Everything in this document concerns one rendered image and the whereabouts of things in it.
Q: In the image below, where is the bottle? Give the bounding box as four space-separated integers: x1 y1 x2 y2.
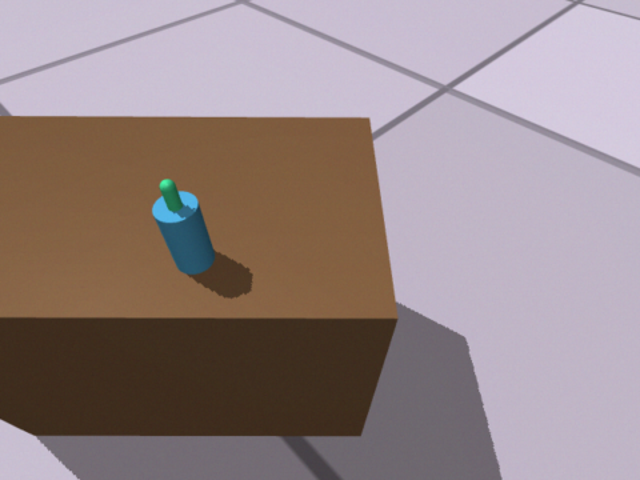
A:
152 179 215 274

